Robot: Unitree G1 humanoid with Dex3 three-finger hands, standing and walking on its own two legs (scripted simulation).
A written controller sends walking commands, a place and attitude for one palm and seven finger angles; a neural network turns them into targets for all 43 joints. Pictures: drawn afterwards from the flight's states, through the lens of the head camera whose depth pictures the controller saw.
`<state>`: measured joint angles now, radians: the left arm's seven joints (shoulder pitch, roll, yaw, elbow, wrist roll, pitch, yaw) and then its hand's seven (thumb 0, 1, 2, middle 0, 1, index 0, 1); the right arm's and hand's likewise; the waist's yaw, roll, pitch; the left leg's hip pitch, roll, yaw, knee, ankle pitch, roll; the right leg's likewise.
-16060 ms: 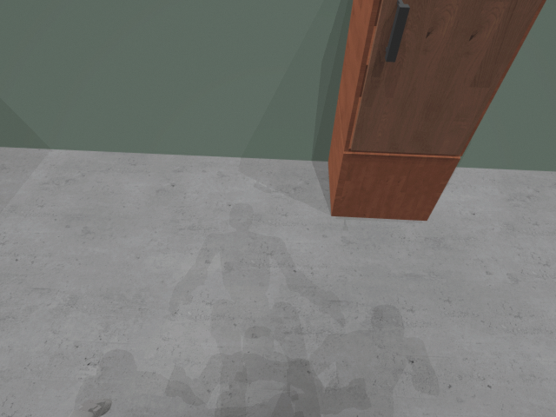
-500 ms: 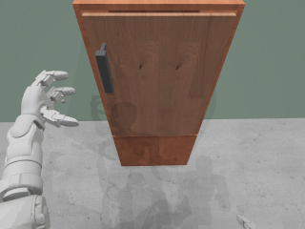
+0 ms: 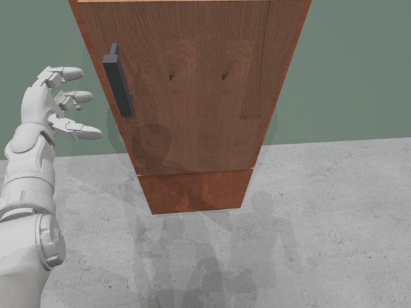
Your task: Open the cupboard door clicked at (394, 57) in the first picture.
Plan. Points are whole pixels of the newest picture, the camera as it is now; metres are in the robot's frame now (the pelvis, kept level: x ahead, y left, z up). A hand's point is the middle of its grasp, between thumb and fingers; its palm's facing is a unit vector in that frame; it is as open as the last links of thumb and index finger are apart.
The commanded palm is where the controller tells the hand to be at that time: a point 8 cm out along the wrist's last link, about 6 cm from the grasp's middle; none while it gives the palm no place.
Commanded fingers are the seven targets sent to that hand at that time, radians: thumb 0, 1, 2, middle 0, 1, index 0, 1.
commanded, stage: move the hooked fingers beside the handle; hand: left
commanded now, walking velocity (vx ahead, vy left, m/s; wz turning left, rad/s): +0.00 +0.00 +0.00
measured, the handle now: (121, 81) +0.55 +0.17 +0.12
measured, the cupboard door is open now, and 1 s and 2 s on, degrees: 0 0 0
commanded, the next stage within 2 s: slide the fingers in behind the handle in 1.08 s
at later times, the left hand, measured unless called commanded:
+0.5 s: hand (84, 92) +0.51 +0.24 +0.12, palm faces +0.05 -1.00 +0.01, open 14.0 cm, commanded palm +0.48 +0.29 +0.12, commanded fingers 0.00 -0.50 0.30 -0.30 -1.20 -0.30 -1.20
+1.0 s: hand (88, 96) +0.50 +0.23 +0.12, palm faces +0.07 -1.00 +0.00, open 14.0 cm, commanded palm +0.48 +0.27 +0.12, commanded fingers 0.00 -0.50 0.30 -0.30 -1.20 -0.30 -1.20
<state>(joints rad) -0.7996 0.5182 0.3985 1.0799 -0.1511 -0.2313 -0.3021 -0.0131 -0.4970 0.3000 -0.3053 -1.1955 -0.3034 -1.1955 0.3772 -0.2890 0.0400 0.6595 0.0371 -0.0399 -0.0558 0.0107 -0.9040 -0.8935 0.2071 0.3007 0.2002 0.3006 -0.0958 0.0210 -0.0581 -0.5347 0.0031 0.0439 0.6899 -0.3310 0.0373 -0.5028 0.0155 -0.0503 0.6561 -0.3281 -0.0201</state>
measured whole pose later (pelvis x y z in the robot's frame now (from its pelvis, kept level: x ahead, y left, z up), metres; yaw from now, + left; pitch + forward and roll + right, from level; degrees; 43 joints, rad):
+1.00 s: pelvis +0.01 +0.01 -0.01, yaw +0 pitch +14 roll -2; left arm -0.92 0.54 0.40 1.18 -0.11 -0.26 -0.26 -0.01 -0.50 0.30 -0.30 -1.20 -0.30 -1.20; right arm 0.37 -0.27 0.04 0.62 0.02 0.04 -0.03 0.01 -0.90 -0.89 0.21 0.30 0.20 0.30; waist -0.12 0.02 -0.09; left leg -0.64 0.01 0.04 0.76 -0.38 0.04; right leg -0.59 0.02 -0.06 0.70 -0.36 -0.01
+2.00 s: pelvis +0.01 +0.00 -0.01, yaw +0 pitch +14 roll -2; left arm -0.89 0.44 0.36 1.12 -0.11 -0.28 -0.17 -0.01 -0.50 0.30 -0.30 -1.20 -0.30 -1.20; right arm 0.39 -0.27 0.03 0.64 0.01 0.02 -0.01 0.01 -0.90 -0.89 0.21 0.30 0.20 0.30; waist -0.12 0.03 -0.10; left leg -0.63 0.01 0.04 0.77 -0.38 0.04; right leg -0.59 0.03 -0.05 0.71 -0.36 -0.02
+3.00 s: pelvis +0.01 -0.01 -0.01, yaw +0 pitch +13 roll -1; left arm -0.92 0.38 0.33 1.15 -0.09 -0.29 -0.09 -0.01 -0.45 0.32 -0.31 -1.20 -0.30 -1.20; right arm 0.39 -0.27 0.02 0.65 0.01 0.02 -0.01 0.01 -0.91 -0.89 0.21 0.30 0.20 0.30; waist -0.13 0.04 -0.09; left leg -0.61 0.02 0.04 0.74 -0.36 0.02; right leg -0.58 0.03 -0.05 0.71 -0.36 -0.04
